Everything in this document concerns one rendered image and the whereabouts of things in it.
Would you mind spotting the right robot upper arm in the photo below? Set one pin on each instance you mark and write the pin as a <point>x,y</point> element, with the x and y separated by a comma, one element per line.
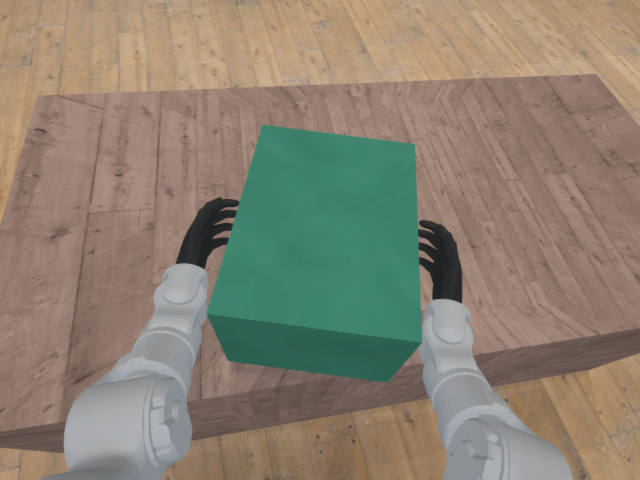
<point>482,448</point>

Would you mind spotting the right robot hand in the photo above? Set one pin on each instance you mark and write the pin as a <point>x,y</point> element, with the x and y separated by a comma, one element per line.
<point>446,272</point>

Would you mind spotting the right robot forearm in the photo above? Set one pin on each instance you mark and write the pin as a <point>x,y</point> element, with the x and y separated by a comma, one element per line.
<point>455,385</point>

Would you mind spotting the pedestal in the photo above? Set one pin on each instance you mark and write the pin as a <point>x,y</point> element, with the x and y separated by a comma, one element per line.
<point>537,179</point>

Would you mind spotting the left robot hand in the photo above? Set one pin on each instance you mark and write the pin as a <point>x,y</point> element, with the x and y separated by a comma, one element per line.
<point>198,242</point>

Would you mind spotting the left robot forearm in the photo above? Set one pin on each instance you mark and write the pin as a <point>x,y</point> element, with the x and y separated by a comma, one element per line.
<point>170,341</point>

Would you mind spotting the left robot upper arm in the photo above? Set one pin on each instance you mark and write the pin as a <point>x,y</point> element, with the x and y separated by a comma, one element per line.
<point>131,429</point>

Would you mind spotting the carton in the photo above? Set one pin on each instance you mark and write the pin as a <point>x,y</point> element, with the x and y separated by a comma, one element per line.
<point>321,270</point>

